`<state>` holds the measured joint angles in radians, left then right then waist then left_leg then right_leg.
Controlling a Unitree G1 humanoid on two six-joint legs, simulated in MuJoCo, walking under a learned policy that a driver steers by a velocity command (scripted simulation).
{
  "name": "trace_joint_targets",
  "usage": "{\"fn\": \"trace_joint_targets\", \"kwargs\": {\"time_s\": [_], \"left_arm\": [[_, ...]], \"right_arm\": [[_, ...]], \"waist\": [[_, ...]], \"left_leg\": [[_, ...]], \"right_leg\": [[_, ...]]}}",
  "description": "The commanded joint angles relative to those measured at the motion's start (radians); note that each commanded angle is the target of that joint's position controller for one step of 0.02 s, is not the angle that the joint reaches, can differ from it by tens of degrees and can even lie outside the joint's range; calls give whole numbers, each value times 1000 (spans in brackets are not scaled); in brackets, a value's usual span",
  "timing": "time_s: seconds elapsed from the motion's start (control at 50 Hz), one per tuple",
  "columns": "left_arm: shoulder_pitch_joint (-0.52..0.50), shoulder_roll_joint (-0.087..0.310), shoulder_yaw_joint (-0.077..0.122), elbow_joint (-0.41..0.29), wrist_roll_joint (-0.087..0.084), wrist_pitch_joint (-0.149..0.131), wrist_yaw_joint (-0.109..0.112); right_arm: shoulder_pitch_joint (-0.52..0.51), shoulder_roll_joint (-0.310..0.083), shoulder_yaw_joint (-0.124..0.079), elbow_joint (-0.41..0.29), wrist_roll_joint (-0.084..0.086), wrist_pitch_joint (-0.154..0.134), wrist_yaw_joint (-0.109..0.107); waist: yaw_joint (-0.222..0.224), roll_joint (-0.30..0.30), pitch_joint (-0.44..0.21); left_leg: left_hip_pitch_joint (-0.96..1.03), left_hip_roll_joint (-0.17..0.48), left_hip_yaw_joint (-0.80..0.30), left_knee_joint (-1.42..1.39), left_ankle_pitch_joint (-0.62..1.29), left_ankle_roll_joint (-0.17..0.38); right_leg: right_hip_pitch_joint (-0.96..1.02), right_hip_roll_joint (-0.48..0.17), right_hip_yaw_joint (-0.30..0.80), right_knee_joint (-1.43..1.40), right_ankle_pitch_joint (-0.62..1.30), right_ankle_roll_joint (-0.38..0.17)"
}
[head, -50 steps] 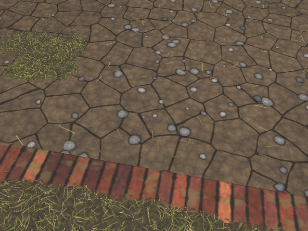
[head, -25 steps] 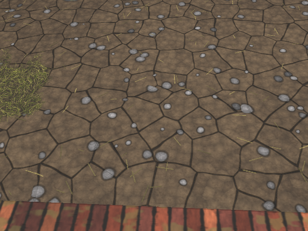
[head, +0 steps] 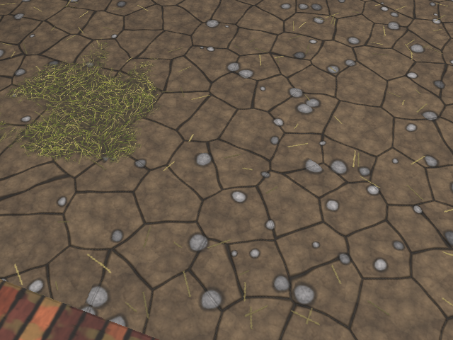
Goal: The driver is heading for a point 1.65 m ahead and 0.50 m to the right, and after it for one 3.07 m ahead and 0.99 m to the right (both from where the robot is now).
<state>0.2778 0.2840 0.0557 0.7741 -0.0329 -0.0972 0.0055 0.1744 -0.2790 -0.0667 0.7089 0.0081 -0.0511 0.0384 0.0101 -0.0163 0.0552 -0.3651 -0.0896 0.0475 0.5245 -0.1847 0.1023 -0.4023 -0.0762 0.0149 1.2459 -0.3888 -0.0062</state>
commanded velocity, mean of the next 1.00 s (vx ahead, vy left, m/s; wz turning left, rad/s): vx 0.50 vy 0.00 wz -0.42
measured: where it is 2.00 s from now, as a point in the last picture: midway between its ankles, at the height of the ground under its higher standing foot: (335, 186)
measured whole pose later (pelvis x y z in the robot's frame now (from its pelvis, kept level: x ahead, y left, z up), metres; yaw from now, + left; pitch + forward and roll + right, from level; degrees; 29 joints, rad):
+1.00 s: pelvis +0.58 -0.10 +0.00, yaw -29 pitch +2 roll +1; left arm 0.34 0.30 0.06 0.71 -0.02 -0.03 0.01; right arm 0.17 -0.27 -0.05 0.71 -0.01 -0.11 0.02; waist 0.01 -0.04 0.00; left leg -0.38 -0.04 -0.01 0.52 -0.18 0.02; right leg -0.37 0.06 0.12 1.15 -0.44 -0.03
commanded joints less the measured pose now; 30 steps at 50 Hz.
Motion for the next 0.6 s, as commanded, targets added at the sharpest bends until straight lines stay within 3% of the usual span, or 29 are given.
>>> {"fn": "trace_joint_targets", "kwargs": {"time_s": [0.02, 0.08, 0.14, 0.22, 0.3, 0.36, 0.38, 0.4, 0.42, 0.44, 0.46, 0.48, 0.5, 0.52, 0.54, 0.56, 0.6], "left_arm": [[47, 113, 32, -47, 9, 6, -1], [26, 82, 24, -47, 13, 37, 4], [-46, 75, 22, -63, 12, 33, 2], [-157, 40, 7, -91, 11, 20, -22], [-241, 31, -1, -144, 11, 17, -53], [-217, 56, 10, -173, 14, 21, -72], [-168, 77, 21, -171, 16, 26, -72], [-64, 116, 40, -154, 16, 31, -69], [92, 169, 69, -122, 16, 33, -56], [205, 280, 101, -107, 21, 41, -35], [179, 269, 88, -124, 12, 31, -37], [176, 196, 68, -128, 18, 30, -36], [125, 161, 57, -134, 19, 29, -34], [59, 145, 51, -144, 16, 29, -35], [8, 115, 40, -159, 22, 29, -33], [-18, 111, 36, -174, 29, 29, -30], [-34, 127, 41, -174, 25, 26, -21]], "right_arm": [[26, -75, -17, -41, -18, -35, -6], [44, -108, -25, -3, -20, -58, -9], [59, -107, -22, 19, -24, -59, -22], [84, -125, -20, 44, -18, -57, -34], [140, -141, -26, 83, -9, -29, -41], [113, -174, -35, 77, -1, -2, -57], [102, -189, -40, 72, 1, 6, -64], [90, -200, -41, 68, 0, 13, -71], [67, -193, -36, 60, 4, 13, -76], [140, -113, -8, 22, -18, -7, -71], [173, -50, 22, 6, -29, -44, -47], [76, -133, 1, -12, 8, -76, -24], [10, -140, 4, -40, 29, -92, -17], [-11, -127, 5, -44, 12, -97, -21], [-6, -140, -5, -40, -9, -89, -27], [13, -138, -8, -42, -15, -77, -28], [45, -115, -5, -37, -23, -55, -35]], "waist": [[3, 59, -109], [7, 50, -58], [-20, 57, -31], [-73, 56, -3], [-105, 48, 27], [-59, 85, -19], [-27, 110, -61], [34, 118, -121], [126, 84, -199], [122, -107, -329], [65, -213, -446], [120, -118, -404], [102, -52, -266], [53, 41, -166], [17, 42, -121], [-10, 14, -104], [-34, -11, -92]], "left_leg": [[209, 298, -309, -303, 223, 175], [160, 288, -184, -361, 328, 160], [198, 253, -74, -376, 355, 112], [266, 259, 3, -396, 324, 62], [456, 324, 27, -335, 434, 60], [525, 344, 61, -196, 800, 36], [529, 343, 74, -110, 969, 25], [501, 331, 90, 36, 1055, 10], [377, 290, 116, 264, 956, -25], [4, 180, 123, 644, 460, -80], [-304, -11, -65, 898, -380, -111], [-415, 64, -188, 936, -337, -86], [-440, 109, -168, 866, -254, -70], [-408, 148, -150, 757, -203, -72], [-346, 177, -144, 678, -167, -84], [-289, 187, -142, 648, -148, -99], [-252, 191, -119, 564, -123, -139]], "right_leg": [[-185, -91, 65, -42, 99, -4], [-231, -91, 63, -123, 204, 24], [-288, -64, 78, -293, 386, 30], [-265, -29, 25, -532, 559, 11], [-358, -7, -6, -626, 468, -21], [-283, 54, -80, -642, 299, -70], [-203, 90, -110, -633, 243, -91], [-62, 125, -122, -644, 223, -118], [190, 136, -85, -724, 306, -161], [586, -97, 295, -715, 313, -294], [809, -265, 799, -869, 222, -442], [794, -237, 719, -913, 135, -387], [653, -204, 576, -928, 157, -342], [488, -162, 476, -948, 251, -313], [375, -131, 408, -970, 346, -299], [294, -108, 383, -994, 399, -301], [202, -82, 323, -1017, 487, -306]]}}
Velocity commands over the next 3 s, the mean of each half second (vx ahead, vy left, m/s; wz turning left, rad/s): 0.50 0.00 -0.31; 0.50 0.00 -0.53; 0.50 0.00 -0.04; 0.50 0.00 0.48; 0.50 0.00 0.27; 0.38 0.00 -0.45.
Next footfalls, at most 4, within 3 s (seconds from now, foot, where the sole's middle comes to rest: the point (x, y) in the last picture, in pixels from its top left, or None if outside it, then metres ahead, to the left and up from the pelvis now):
0.42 right None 0.40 -0.17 -0.77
0.88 left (252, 253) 0.71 -0.05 -0.77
1.38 right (360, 231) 0.80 -0.41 -0.77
1.90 left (309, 148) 1.16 -0.28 -0.77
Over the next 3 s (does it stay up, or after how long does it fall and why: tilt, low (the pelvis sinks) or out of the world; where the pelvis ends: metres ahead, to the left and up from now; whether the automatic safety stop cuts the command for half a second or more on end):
stays up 1.56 -0.43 0.00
